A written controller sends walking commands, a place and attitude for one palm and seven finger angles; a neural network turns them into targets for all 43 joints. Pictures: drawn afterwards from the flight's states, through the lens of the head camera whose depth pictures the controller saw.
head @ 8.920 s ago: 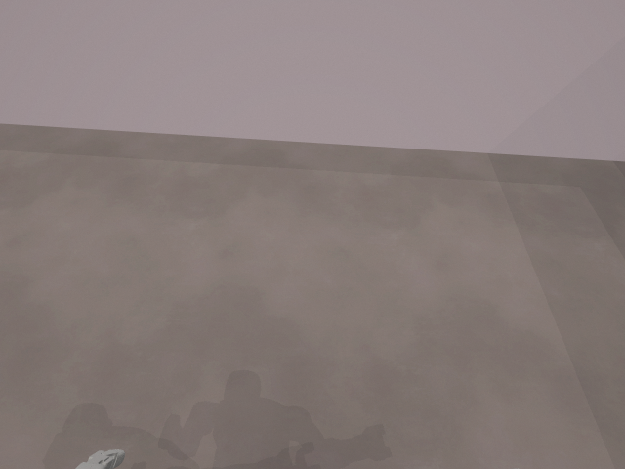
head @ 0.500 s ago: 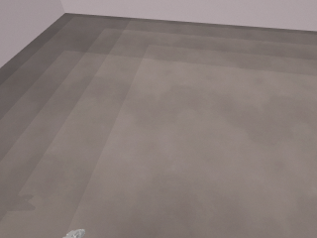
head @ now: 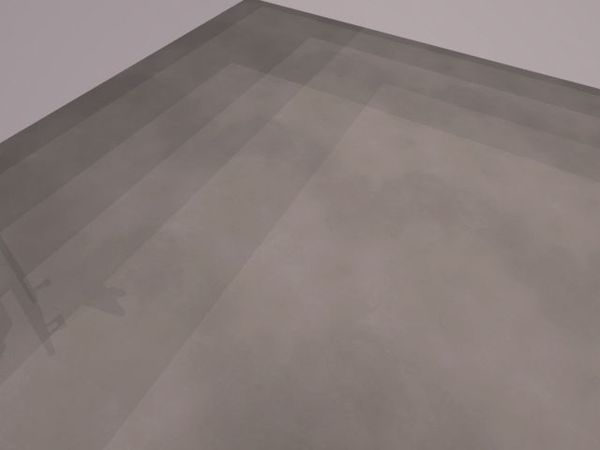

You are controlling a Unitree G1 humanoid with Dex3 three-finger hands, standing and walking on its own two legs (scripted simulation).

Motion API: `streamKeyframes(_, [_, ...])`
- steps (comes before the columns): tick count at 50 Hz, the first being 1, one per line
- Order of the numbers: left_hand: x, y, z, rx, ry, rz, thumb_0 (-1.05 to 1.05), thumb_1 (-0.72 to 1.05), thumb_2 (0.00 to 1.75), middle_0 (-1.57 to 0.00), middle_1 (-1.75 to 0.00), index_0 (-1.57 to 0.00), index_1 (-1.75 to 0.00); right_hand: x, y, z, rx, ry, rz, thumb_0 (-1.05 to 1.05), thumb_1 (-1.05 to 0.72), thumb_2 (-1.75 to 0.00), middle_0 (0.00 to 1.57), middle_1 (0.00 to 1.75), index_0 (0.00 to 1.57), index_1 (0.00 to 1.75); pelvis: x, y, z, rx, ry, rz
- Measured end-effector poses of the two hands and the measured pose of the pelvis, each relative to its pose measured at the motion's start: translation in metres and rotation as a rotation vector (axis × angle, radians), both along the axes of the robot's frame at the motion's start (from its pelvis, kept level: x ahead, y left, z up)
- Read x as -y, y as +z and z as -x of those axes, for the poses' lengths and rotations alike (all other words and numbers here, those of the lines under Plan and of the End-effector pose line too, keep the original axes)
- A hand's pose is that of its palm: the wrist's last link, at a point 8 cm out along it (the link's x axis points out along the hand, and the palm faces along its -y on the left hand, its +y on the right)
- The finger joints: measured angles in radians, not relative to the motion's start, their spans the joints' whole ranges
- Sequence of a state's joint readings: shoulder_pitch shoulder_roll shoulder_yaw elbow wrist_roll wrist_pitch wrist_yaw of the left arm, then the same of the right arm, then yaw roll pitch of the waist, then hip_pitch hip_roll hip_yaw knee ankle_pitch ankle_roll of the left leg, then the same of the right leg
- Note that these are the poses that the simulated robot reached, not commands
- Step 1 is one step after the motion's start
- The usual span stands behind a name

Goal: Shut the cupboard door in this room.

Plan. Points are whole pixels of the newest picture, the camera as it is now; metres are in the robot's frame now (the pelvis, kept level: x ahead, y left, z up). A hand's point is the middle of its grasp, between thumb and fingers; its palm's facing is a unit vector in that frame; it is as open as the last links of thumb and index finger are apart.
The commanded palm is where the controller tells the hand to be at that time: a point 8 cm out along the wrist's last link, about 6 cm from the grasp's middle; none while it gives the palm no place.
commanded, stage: turn or walk to find it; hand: left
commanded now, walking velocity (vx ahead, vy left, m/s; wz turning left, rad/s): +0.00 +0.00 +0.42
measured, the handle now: out of the picture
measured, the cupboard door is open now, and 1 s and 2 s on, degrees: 74 74 74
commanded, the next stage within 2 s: stand and wait in 0.80 s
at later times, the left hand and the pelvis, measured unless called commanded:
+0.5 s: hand out of the picture +0.04 +0.18 -0.14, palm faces +0.21 -0.94 -0.27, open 7.4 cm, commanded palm none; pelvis -0.03 -0.03 +0.00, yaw +12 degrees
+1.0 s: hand out of the picture -0.14 +0.20 -0.17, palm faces +0.43 -0.87 -0.25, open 7.4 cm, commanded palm none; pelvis -0.07 -0.01 +0.00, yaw +23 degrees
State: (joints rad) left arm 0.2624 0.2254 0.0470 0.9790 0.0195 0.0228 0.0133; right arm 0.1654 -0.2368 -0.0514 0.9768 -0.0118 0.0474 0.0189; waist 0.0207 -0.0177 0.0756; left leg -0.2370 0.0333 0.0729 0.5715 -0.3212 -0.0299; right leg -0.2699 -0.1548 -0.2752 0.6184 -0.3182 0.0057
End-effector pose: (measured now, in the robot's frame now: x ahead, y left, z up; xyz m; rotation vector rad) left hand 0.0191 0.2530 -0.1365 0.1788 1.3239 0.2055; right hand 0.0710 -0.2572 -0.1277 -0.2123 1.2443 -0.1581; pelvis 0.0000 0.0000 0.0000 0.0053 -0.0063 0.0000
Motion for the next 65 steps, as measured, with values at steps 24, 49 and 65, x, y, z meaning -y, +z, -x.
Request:
streamKeyframes(24, [0.023,0.03,-0.002,0.208,0.104,-0.057,0.01,0.9,0.9,-0.2,-0.3,-0.2,-0.3,-0.001,-0.019,0.006,-0.013,0.133,-0.079,0.0,-0.9,-0.9,0.21,0.3,0.2,0.3,0.027,0.002,0.029,0.01,0.202,-0.011])
streamKeyframes(49, [0.014,-0.005,0.179,-0.058,0.427,0.011,0.01,0.91,0.9,-0.2,-0.3,-0.2,-0.3,-0.061,0.009,-0.034,0.053,0.426,-0.004,0.0,-0.91,-0.9,0.2,0.3,0.2,0.3,0.006,0.003,0.066,0.006,0.398,-0.01])
streamKeyframes(65, [0.055,0.022,0.159,0.099,0.48,-0.042,0.0,0.9,0.9,-0.2,-0.3,-0.2,-0.3,-0.05,-0.019,-0.026,-0.037,0.475,-0.099,0.0,-0.91,-0.9,0.21,0.3,0.2,0.3,0.034,0.005,0.07,0.008,0.512,-0.027])
